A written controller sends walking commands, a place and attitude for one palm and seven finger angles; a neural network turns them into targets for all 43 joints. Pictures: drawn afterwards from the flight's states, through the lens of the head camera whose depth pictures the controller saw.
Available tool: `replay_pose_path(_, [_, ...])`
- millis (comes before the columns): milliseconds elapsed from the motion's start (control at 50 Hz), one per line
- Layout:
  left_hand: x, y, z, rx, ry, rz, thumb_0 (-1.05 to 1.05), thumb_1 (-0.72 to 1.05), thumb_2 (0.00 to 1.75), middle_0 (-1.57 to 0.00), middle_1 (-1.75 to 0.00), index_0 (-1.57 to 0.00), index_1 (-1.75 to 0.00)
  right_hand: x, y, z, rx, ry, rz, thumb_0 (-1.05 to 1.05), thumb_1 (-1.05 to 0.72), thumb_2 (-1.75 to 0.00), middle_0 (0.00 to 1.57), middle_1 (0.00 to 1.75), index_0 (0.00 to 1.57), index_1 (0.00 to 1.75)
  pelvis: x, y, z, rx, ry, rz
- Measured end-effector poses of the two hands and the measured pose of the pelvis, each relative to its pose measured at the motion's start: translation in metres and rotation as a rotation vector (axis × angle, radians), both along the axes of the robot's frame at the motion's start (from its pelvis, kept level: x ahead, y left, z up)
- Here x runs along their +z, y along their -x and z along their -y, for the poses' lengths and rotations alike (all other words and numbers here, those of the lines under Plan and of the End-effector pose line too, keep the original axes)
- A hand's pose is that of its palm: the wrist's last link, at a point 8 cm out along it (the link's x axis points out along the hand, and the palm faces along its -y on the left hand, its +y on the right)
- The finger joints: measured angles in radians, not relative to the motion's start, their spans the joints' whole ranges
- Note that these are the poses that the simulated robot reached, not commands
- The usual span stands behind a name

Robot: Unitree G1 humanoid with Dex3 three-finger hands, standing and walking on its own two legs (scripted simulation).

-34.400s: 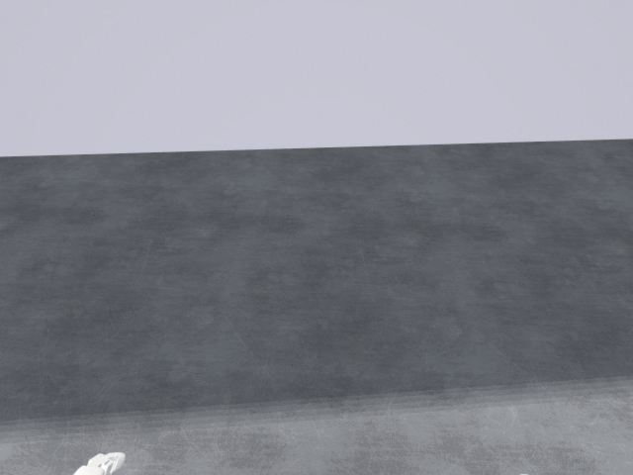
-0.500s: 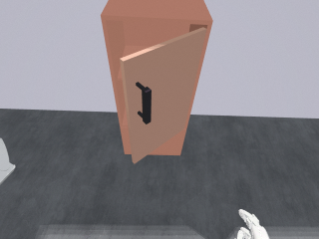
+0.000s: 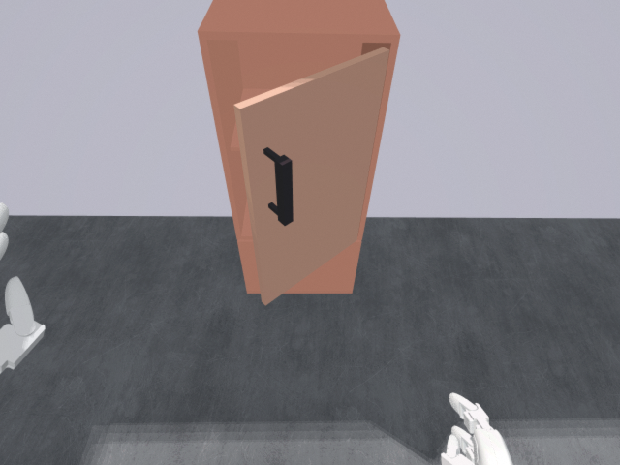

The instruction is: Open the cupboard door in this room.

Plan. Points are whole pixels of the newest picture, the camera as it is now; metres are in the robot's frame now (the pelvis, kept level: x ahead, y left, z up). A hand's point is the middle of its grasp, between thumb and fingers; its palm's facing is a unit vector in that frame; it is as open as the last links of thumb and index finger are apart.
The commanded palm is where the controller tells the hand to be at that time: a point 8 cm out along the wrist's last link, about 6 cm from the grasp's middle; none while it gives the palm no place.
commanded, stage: stop stepping back and stand still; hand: left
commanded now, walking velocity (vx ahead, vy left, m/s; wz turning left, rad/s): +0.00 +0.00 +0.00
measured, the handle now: (277, 187) +0.60 +0.09 +0.00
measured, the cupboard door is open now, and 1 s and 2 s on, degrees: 41 41 41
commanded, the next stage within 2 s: let the arm hang, fingers relaxed in 0.16 s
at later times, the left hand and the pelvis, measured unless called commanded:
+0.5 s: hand out of the picture +0.10 +0.22 -0.15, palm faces -0.01 -0.97 -0.26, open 7.4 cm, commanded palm none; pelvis -0.01 +0.01 -0.01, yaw +1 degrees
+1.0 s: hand out of the picture -0.07 +0.21 -0.16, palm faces +0.08 -0.95 -0.29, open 7.4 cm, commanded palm none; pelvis -0.01 +0.01 +0.00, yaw +3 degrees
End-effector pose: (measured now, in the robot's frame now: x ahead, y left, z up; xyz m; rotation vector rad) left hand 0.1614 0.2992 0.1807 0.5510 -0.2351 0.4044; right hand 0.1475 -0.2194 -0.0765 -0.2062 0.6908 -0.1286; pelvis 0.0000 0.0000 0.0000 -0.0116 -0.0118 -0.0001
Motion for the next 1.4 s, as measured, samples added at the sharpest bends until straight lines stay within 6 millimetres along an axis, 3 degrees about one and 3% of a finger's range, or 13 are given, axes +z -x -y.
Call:
replay_pose_path(140, [-0.003,0.017,-0.003,0.018,0.014,-0.021,0.01,0.88,0.89,-0.21,-0.31,-0.21,-0.30,0.002,-0.005,-0.002,0.022,0.007,0.003,0.01,-0.90,-0.90,0.21,0.30,0.21,0.30,0.001,0.003,-0.002,0.003,0.021,0.000])
replay_pose_path(280, [-0.020,0.007,-0.016,0.052,0.052,-0.054,0.01,0.89,0.89,-0.21,-0.31,-0.21,-0.30,0.001,-0.004,0.005,0.026,0.037,-0.023,0.01,-0.90,-0.90,0.21,0.30,0.21,0.30,0.002,0.003,-0.007,0.014,0.017,-0.005])
replay_pose_path(340, [-0.091,-0.009,-0.024,0.041,0.138,-0.349,0.00,0.89,0.90,-0.20,-0.30,-0.20,-0.30,-0.020,-0.001,0.014,0.059,0.031,-0.119,0.01,-0.90,-0.90,0.21,0.30,0.21,0.30,-0.004,0.008,-0.012,0.025,0.016,-0.019])
replay_pose_path(400, [-0.185,0.002,-0.016,0.063,0.280,-0.726,0.00,0.90,0.90,-0.20,-0.30,-0.20,-0.30,-0.034,0.011,0.024,0.039,0.038,-0.211,0.01,-0.90,-0.90,0.21,0.30,0.21,0.30,-0.007,0.011,-0.015,0.029,0.011,-0.012])
replay_pose_path(480, [-0.281,0.058,0.021,0.074,0.453,-1.143,0.00,0.90,0.89,-0.20,-0.30,-0.20,-0.30,-0.039,0.044,0.033,-0.004,0.061,-0.330,0.01,-0.90,-0.90,0.21,0.30,0.21,0.30,-0.008,0.014,-0.014,0.026,0.002,0.005])
replay_pose_path(520, [-0.310,0.094,0.043,0.076,0.530,-1.302,0.01,0.91,0.89,-0.20,-0.30,-0.20,-0.30,-0.040,0.065,0.036,-0.022,0.075,-0.407,0.01,-0.90,-0.90,0.21,0.30,0.21,0.30,-0.006,0.015,-0.013,0.026,0.002,0.011])
replay_pose_path(580, [-0.332,0.148,0.066,0.120,0.628,-1.471,0.01,0.92,0.89,-0.20,-0.30,-0.20,-0.30,-0.042,0.097,0.038,-0.044,0.090,-0.531,0.01,-0.91,-0.90,0.21,0.30,0.20,0.30,-0.003,0.016,-0.011,0.032,0.004,0.013])
replay_pose_path(720, [-0.330,0.242,0.066,0.301,0.715,-1.672,0.01,0.93,0.89,-0.21,-0.30,-0.21,-0.30,-0.052,0.149,0.025,-0.067,0.061,-0.735,0.01,-0.91,-0.90,0.20,0.30,0.20,0.30,0.002,0.014,-0.009,0.048,0.009,0.016])
replay_pose_path(840, [-0.315,0.267,0.050,0.401,0.677,-1.704,0.01,0.92,0.89,-0.20,-0.30,-0.20,-0.30,-0.064,0.158,0.004,-0.062,-0.009,-0.757,0.00,-0.91,-0.90,0.20,0.30,0.20,0.30,0.003,0.014,-0.010,0.048,0.005,0.023])
replay_pose_path(920, [-0.310,0.257,0.042,0.415,0.643,-1.666,0.00,0.91,0.89,-0.20,-0.30,-0.20,-0.30,-0.072,0.151,-0.006,-0.050,-0.052,-0.732,0.00,-0.91,-0.90,0.21,0.30,0.20,0.30,0.003,0.015,-0.009,0.047,-0.001,0.026])
replay_pose_path(1020, [-0.309,0.227,0.041,0.383,0.617,-1.577,0.00,0.91,0.89,-0.20,-0.30,-0.20,-0.30,-0.075,0.142,-0.004,-0.047,-0.066,-0.698,0.01,-0.92,-0.90,0.21,0.30,0.21,0.30,0.003,0.013,-0.006,0.045,-0.007,0.031])
replay_pose_path(1220, [-0.316,0.161,0.064,0.253,0.617,-1.459,0.00,0.91,0.89,-0.20,-0.30,-0.20,-0.30,-0.070,0.133,0.011,-0.064,-0.050,-0.662,0.00,-0.91,-0.90,0.20,0.30,0.20,0.30,0.003,0.008,0.002,0.041,-0.012,0.038])
replay_pose_path(1400, [-0.320,0.146,0.082,0.224,0.643,-1.462,0.00,0.90,0.89,-0.20,-0.30,-0.20,-0.30,-0.068,0.140,0.013,-0.074,-0.050,-0.706,0.00,-0.91,-0.90,0.20,0.30,0.20,0.30,0.004,0.000,0.009,0.043,-0.012,0.034])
